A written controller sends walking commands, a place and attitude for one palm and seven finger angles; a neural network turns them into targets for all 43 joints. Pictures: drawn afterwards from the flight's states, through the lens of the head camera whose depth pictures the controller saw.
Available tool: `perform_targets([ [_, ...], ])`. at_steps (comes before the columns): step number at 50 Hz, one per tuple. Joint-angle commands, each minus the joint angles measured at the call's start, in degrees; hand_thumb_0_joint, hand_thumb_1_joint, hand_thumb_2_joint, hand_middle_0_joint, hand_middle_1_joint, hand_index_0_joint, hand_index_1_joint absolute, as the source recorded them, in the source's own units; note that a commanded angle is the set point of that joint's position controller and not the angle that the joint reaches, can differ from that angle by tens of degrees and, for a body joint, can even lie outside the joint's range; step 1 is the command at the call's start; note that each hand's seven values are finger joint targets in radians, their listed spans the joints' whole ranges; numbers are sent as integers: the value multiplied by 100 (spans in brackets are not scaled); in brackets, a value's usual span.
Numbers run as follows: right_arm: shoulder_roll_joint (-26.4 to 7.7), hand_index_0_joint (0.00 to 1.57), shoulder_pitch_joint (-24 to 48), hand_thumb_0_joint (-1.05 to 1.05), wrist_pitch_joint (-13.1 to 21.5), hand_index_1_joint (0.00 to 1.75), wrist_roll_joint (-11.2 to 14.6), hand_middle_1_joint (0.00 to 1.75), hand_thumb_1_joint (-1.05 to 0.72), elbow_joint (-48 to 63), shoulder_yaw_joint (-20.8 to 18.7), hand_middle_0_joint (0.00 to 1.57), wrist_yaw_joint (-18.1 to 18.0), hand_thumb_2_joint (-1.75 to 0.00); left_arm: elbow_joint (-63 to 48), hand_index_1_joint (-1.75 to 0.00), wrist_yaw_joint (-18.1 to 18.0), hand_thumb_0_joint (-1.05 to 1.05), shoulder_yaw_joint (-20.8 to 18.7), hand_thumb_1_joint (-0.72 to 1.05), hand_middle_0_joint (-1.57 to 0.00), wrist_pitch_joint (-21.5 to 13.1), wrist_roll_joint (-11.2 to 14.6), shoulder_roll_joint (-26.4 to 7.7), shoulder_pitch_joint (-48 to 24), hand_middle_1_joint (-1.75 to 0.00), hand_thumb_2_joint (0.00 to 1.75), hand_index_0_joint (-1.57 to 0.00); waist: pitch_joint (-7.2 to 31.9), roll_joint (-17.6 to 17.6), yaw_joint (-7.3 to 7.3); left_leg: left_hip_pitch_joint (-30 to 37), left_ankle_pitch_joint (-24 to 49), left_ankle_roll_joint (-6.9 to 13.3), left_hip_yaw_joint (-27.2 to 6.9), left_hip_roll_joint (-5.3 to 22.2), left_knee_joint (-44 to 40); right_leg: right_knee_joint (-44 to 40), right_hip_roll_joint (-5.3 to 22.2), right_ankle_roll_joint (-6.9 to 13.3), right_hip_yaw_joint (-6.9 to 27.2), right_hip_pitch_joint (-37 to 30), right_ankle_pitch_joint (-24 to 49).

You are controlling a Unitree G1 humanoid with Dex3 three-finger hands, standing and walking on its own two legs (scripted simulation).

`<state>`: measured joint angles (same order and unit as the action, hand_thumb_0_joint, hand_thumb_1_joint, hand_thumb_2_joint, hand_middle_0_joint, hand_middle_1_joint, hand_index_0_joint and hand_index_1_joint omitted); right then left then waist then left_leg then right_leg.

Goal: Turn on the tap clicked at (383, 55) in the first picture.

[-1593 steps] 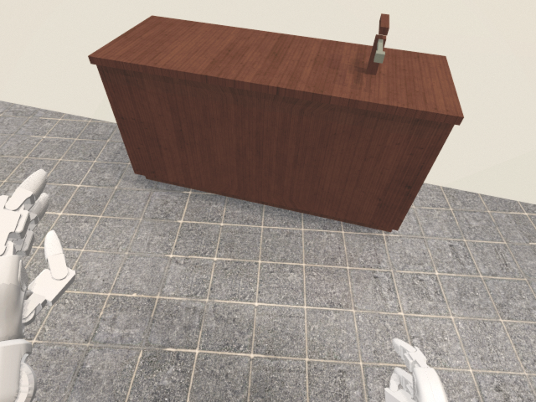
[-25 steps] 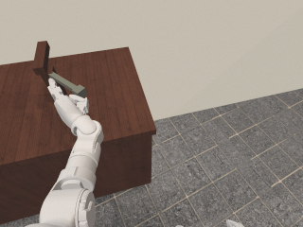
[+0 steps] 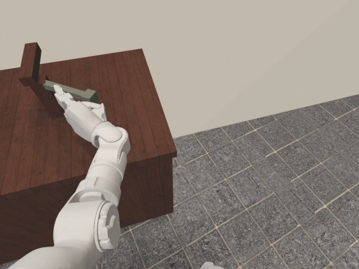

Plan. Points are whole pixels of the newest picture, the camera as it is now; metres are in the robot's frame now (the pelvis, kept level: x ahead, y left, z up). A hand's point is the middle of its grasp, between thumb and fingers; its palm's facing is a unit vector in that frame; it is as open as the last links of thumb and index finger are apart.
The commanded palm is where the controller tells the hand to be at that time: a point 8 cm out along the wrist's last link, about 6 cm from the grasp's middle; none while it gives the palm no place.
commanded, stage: push the lever round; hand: left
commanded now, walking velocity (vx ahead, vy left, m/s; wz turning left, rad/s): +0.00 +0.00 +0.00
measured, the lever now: (90, 97) +0.50 +0.21 +0.09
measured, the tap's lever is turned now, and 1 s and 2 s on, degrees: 53 79 79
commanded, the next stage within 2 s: lift the hand up off the lever in 0.72 s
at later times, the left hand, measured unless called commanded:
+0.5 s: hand (110, 97) +0.51 +0.16 +0.08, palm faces +0.79 -0.60 -0.14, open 7.7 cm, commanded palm +0.45 +0.18 +0.09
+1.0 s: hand (109, 89) +0.53 +0.17 +0.08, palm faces +0.78 -0.61 -0.13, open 7.9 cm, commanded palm +0.47 +0.18 +0.09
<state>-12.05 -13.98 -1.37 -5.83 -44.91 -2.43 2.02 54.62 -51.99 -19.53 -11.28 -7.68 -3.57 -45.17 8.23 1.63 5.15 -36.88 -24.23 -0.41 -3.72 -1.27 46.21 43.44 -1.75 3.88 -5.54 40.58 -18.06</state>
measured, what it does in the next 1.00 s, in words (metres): stands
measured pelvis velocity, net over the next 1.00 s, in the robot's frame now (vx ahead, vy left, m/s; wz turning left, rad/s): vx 0.01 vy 0.00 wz -0.02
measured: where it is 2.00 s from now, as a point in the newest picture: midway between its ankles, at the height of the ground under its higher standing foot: outside the picture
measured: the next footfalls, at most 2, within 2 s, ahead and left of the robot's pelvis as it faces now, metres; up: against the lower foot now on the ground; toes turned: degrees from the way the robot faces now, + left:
none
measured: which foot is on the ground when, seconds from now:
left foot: down 0.00-1.00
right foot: down 0.00-1.00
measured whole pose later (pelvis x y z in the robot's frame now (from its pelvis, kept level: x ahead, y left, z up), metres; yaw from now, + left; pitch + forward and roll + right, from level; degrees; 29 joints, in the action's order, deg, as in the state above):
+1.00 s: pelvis +0.01 +0.00 -0.01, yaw -1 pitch +21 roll -1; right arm -12.1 -19.3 0.5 -8.3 -45.0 -2.2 5.7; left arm 66.4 -55.6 -27.7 -9.7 -11.8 -9.8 -59.0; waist 9.8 1.8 9.6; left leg -43.4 -25.3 0.0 -3.2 -0.5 48.1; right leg 44.0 -2.5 3.5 -5.1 46.8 -18.1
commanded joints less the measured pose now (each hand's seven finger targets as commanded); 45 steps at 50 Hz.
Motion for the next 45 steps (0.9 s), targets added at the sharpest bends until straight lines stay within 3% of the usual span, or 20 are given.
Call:
perform_targets([
  [1, -722, 20, -214, 0, 172, 30, -69, 30, -90, 462, -248, 20, -6, -90, -927, -15, -99, 0, 207, 90, -15, -240, -301, -606, -2771, -15, 90, -15, 2214, -173, 190, 346, 1789, -16, 244, -8, -338, -464, 198, -270, 332, -1809, 1559],
  [6, -732, 20, -277, 0, 193, 30, -91, 30, -90, 430, -232, 20, 19, -90, -564, -15, -245, 0, 48, 90, -15, -132, -360, -720, -3157, -15, 90, -15, 2120, -367, 284, 74, 1515, 46, 265, -19, -327, -515, 231, -319, 367, -1761, 1430],
  [8, -734, 20, -340, 0, 196, 30, -113, 30, -90, 395, -240, 20, 38, -90, -577, -15, -300, 0, -63, 90, -15, -143, -403, -835, -3324, -15, 90, -15, 2219, -201, 272, 127, 1608, 25, 245, -19, -318, -463, 225, -309, 353, -1737, 1480],
  [10, -734, 20, -380, 0, 209, 30, -134, 30, -90, 400, -233, 20, 62, -90, -487, -15, -357, 0, -143, 90, -15, -112, -428, -889, -3370, -15, 90, -15, 2333, -273, 296, 66, 1654, 48, 274, -27, -247, -449, 243, -342, 375, -1795, 1661],
  [11, -737, 20, -435, 0, 216, 30, -146, 30, -90, 409, -243, 20, 76, -90, -460, -15, -387, 0, -279, 90, -15, -93, -445, -1001, -3300, -15, 90, -15, 2429, -232, 229, 39, 1730, 35, 265, -29, -246, -405, 242, -334, 363, -1865, 1759],
  [13, -744, 20, -488, 0, 215, 30, -163, 30, -90, 359, -237, 20, 102, -90, -371, -15, -424, 0, -214, 90, -15, -71, -495, -924, -3463, -15, 90, -15, 2392, -135, 311, 79, 1794, 21, 241, -7, -233, -363, 232, -326, 329, -1710, 1741],
  [15, -747, 20, -552, 0, 227, 30, -184, 30, -90, 378, -255, 20, 133, -90, -261, -15, -435, 0, -280, 90, -15, -42, -535, -970, -3325, -15, 90, -15, 2438, -193, 289, 50, 1872, 25, 261, -2, -198, -345, 219, -334, 317, -1738, 1856],
  [17, -795, 20, -604, 0, 225, 30, -189, 30, -90, 351, -261, 20, 122, -90, -188, -15, -460, 0, -567, 90, -15, -24, -560, -1323, -3387, -15, 90, -15, 2440, -238, 276, -84, 1795, 57, 263, -10, -185, -346, 241, -353, 359, -1814, 1916],
  [20, -766, 20, -649, 0, 246, 30, -186, 30, -90, 402, -264, 20, 158, -90, -305, -15, -440, 0, -316, 90, -15, -37, -582, -1073, -3540, -15, 90, -15, 2452, -141, 332, -16, 1802, 61, 285, -3, -193, -351, 218, -349, 345, -1745, 1887],
  [23, -814, 20, -747, 0, 249, 30, -186, 30, -90, 354, -285, 20, 151, -90, -237, -15, -435, 0, -428, 90, -15, -64, -592, -1278, -3658, -15, 90, -15, 2448, -254, 391, -79, 1734, 74, 242, 11, -197, -352, 215, -358, 348, -1734, 1797],
  [24, -794, 20, -727, 0, 261, 30, -189, 30, -90, 368, -277, 20, 164, -90, -201, -15, -422, 0, -301, 90, -15, -55, -579, -1106, -3653, -15, 90, -15, 2412, -173, 404, -59, 1708, 90, 276, -1, -188, -384, 207, -364, 365, -1694, 1799],
  [25, -818, 20, -769, 0, 270, 30, -188, 30, -90, 349, -280, 20, 164, -90, -146, -15, -437, 0, -416, 90, -15, -58, -589, -1268, -3703, -15, 90, -15, 2430, -260, 418, -113, 1674, 96, 249, 5, -180, -379, 212, -362, 361, -1703, 1772],
  [28, -836, 20, -806, 0, 274, 30, -203, 30, -90, 308, -270, 20, 179, -90, -52, -15, -445, 0, -396, 90, -15, -47, -616, -1317, -3912, -15, 90, -15, 2357, -37, 481, -107, 1618, 96, 252, 3, -186, -387, 197, -352, 358, -1549, 1610],
  [29, -842, 20, -871, 0, 274, 30, -208, 30, -90, 318, -280, 20, 182, -90, -68, -15, -452, 0, -515, 90, -15, -58, -609, -1445, -3869, -15, 90, -15, 2486, -139, 424, -118, 1687, 94, 240, 2, -189, -365, 199, -352, 347, -1674, 1709],
  [32, -844, 20, -918, 0, 273, 30, -222, 30, -90, 325, -282, 20, 196, -90, -86, -15, -433, 0, -588, 90, -15, -73, -587, -1527, -3851, -15, 90, -15, 2621, 28, 418, -89, 1802, 91, 260, -5, -154, -343, 201, -357, 365, -1753, 1922],
  [34, -848, 20, -955, 0, 273, 30, -209, 30, -90, 343, -265, 20, 215, -90, 95, -15, -421, 0, -588, 90, -15, -48, -590, -1525, -3704, -15, 90, -15, 2510, -67, 415, -173, 1745, 101, 272, -3, -177, -372, 188, -367, 362, -1749, 1878],
  [35, -870, 20, -973, 0, 273, 30, -210, 30, -90, 322, -269, 20, 214, -90, 102, -15, -417, 0, -539, 90, -15, -48, -624, -1539, -3845, -15, 90, -15, 2463, -114, 491, -175, 1725, 102, 266, 18, -179, -372, 191, -367, 346, -1695, 1832],
  [40, -885, 20, -1042, 0, 309, 30, -228, 30, -90, 289, -268, 20, 254, -90, 145, -15, -422, 0, -421, 90, -15, -83, -631, -1449, -4183, -15, 90, -15, 2451, -17, 575, -90, 1712, 90, 213, 36, -176, -381, 143, -349, 310, -1473, 1624],
  [43, -902, 20, -1076, 0, 326, 30, -243, 30, -90, 275, -265, 20, 275, -90, 241, -15, -419, 0, -507, 90, -15, -94, -634, -1558, -4225, -15, 90, -15, 2401, 72, 564, -93, 1694, 95, 197, 33, -181, -375, 125, -335, 303, -1381, 1525],
  [45, -902, 20, -1120, 0, 326, 30, -253, 30, -90, 292, -273, 20, 292, -90, 157, -15, -427, 0, -597, 90, -15, -115, -631, -1669, -4167, -15, 90, -15, 2619, 96, 488, -17, 1855, 77, 209, 31, -177, -356, 117, -329, 297, -1548, 1709],
])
